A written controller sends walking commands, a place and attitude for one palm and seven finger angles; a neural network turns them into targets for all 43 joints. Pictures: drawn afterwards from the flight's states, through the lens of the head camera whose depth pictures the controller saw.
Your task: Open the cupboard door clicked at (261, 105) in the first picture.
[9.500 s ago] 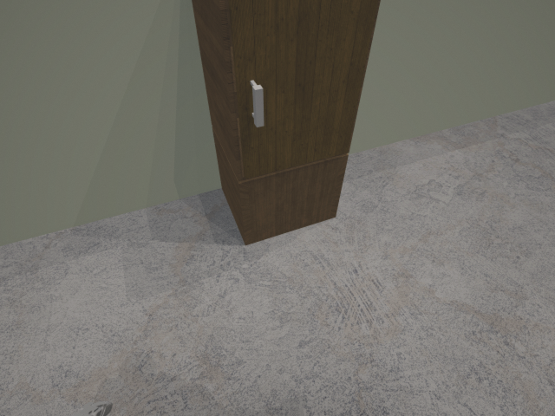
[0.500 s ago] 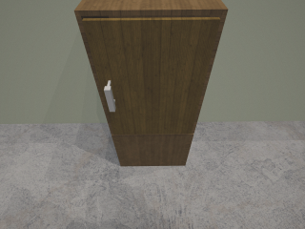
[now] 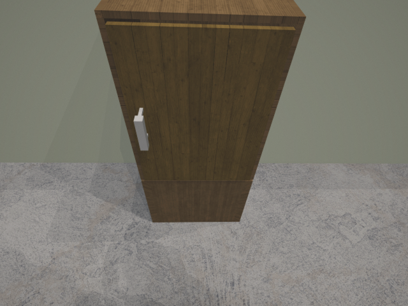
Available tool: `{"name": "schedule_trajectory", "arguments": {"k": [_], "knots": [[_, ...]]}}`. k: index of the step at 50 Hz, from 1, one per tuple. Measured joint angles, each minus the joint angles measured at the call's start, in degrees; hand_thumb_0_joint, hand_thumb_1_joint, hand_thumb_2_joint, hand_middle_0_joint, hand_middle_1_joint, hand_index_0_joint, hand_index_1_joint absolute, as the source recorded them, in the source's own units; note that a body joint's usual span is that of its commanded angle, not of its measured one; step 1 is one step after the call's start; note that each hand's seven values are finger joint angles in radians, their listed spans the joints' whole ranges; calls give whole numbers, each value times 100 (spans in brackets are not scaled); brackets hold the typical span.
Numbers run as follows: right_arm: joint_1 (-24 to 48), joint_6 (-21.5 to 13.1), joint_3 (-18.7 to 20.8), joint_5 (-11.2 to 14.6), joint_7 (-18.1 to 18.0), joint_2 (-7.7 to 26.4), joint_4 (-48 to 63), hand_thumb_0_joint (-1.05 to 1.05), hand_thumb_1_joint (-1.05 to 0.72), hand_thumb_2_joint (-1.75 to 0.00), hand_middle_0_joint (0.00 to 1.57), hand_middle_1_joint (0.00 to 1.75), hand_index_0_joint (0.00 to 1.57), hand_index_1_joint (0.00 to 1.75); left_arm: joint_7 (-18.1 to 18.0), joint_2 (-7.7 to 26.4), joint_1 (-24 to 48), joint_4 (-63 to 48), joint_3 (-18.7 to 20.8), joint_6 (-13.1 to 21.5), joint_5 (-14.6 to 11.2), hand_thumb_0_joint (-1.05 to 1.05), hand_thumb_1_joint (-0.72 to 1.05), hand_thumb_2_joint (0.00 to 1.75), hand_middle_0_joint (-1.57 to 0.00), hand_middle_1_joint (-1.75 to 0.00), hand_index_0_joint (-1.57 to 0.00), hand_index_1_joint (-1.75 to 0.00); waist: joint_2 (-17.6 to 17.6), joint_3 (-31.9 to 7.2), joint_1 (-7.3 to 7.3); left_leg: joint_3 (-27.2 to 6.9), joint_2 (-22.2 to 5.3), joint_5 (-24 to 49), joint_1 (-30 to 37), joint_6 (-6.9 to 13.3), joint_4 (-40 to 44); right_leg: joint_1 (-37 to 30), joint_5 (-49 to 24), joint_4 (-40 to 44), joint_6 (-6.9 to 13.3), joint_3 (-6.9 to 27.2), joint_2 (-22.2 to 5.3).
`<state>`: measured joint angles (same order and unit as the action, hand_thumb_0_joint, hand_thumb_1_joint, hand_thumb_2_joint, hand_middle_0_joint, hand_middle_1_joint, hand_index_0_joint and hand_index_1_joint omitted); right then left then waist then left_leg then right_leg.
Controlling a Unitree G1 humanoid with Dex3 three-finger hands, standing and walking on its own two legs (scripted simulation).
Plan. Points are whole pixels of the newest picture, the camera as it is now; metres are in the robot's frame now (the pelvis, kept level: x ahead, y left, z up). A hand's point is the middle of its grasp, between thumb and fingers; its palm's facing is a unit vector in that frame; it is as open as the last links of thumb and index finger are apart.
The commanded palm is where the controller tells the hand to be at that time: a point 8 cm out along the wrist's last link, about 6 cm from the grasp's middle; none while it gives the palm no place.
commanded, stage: look again from close up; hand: left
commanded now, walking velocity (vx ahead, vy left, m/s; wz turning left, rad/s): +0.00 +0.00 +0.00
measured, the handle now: (142, 129) +0.59 +0.21 -0.04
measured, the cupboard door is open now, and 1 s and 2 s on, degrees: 0 0 0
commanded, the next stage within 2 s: raise the hand with hooked fingers in 0.14 s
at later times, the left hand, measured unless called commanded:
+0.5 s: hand (111, 258) +0.21 +0.19 -0.02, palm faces +0.16 -0.99 -0.01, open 7.8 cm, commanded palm +0.13 +0.25 -0.06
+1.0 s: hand (101, 270) +0.20 +0.22 -0.06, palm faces +0.06 -1.00 -0.03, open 10.6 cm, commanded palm +0.16 +0.27 -0.05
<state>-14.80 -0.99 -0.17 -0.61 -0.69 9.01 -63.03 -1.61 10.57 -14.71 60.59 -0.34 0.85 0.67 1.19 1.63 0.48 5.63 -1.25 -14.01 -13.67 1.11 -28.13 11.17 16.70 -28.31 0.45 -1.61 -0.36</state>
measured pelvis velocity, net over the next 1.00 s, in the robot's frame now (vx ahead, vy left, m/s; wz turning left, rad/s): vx -0.03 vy -0.02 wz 0.04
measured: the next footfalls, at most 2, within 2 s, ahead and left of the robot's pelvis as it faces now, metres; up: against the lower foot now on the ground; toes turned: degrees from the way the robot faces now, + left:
none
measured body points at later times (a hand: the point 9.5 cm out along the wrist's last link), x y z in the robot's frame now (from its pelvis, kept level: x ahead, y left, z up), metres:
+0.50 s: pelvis -0.01 +0.00 -0.04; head +0.02 +0.01 +0.41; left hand +0.19 +0.24 -0.01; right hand +0.17 -0.25 -0.12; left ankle +0.01 +0.11 -0.74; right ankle -0.02 -0.11 -0.74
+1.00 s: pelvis -0.03 -0.02 -0.10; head +0.04 -0.01 +0.35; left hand +0.19 +0.27 -0.05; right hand +0.13 -0.24 -0.19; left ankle +0.01 +0.11 -0.74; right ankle -0.02 -0.11 -0.74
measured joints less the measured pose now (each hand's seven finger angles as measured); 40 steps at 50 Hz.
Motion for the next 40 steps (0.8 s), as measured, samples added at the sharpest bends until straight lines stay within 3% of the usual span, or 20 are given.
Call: {"name": "schedule_trajectory", "arguments": {"k": [13,14,15,17,20,22,25,27,29,31,34,37,40], "knots": [[360,-6,23,23,-3,185,63,1,-91,-90,20,30,20,30,-21,75,21,133,1,2,24,0,91,89,-20,-30,-20,-30,-6,13,-66,20,-9,-67,56,21,21,-113,-5,155,-45,21,10],[262,-41,24,104,-23,205,336,1,-91,-90,20,30,20,30,-42,50,-259,-784,115,-374,-214,1,91,89,-20,-30,-20,-30,-24,34,-41,-7,-6,-96,7,24,-45,-91,3,125,-48,-7,5],[98,-268,18,163,-104,209,626,1,-91,-90,20,30,20,30,-106,38,-598,-1917,225,-487,-369,1,91,89,-20,-30,-20,-30,5,36,-77,-10,36,-100,0,30,-47,-42,44,28,-38,-12,-36],[-133,-763,49,257,-226,209,1073,1,-90,-90,20,30,20,30,-337,30,-1074,-3675,272,-200,-633,2,90,89,-20,-30,-20,-31,49,-115,-62,-51,149,-98,-119,36,-92,145,202,-248,-38,-59,-156],[-114,-1127,136,200,-231,283,1655,1,-90,-90,20,30,20,30,-247,-104,-894,-4815,489,602,-909,2,87,88,-20,-32,-20,-33,-71,-369,90,-239,187,-237,-722,50,-615,623,411,-695,-55,-251,-218],[63,-1222,196,141,-141,318,1982,1,-90,-90,20,30,20,30,133,-166,-594,-4935,704,1422,-1070,1,84,86,-20,-34,-20,-35,-89,-598,107,-259,132,-418,-1371,26,-1169,1259,582,-1226,-22,-264,-196],[383,-1304,300,69,47,357,2445,1,-90,-90,20,30,20,30,1019,-147,-358,-4893,912,2694,-1296,1,79,84,-20,-38,-20,-38,7,-906,51,-222,9,-786,-2465,-21,-2184,2386,951,-2268,48,-205,-137],[577,-1314,374,78,139,424,2767,1,-90,-90,20,30,20,30,1646,-72,-315,-4807,986,3249,-1388,0,75,82,-21,-40,-20,-40,53,-990,-13,-249,-64,-1005,-3118,-87,-2871,3041,1199,-2962,66,-200,-97],[713,-1264,415,126,148,504,3066,1,-90,-90,20,30,20,30,2059,1,-392,-4812,1034,3286,-1539,0,70,81,-21,-43,-21,-43,85,-1021,-87,-281,-104,-1252,-3625,-78,-3452,3538,1408,-3537,116,-218,-82],[781,-1210,424,165,89,569,3292,1,-90,-90,20,30,20,30,2199,25,-560,-4903,1087,3044,-1688,0,66,79,-22,-46,-22,-46,65,-1035,-164,-361,-134,-1400,-3987,-103,-3873,3862,1597,-3940,161,-283,-63],[791,-1160,385,180,-38,566,3429,1,-90,-90,20,30,20,30,2048,48,-830,-5232,1212,2740,-1768,1,59,76,-22,-50,-22,-50,11,-1004,-272,-520,-180,-1540,-4304,-156,-4273,4084,1740,-4244,235,-427,-20],[712,-1151,263,161,-160,475,3358,1,-90,-90,20,30,20,30,1899,132,-949,-5659,1310,2733,-1759,1,52,73,-23,-54,-22,-55,-57,-975,-337,-691,-215,-1582,-4465,-189,-4443,4145,1771,-4306,275,-587,29],[628,-1159,96,168,-234,370,3155,1,-90,-90,20,30,20,30,2021,283,-737,-5824,1385,2775,-1808,1,45,70,-23,-59,-23,-59,-149,-962,-324,-827,-238,-1559,-4588,-211,-4502,4188,1737,-4276,305,-715,69]]}}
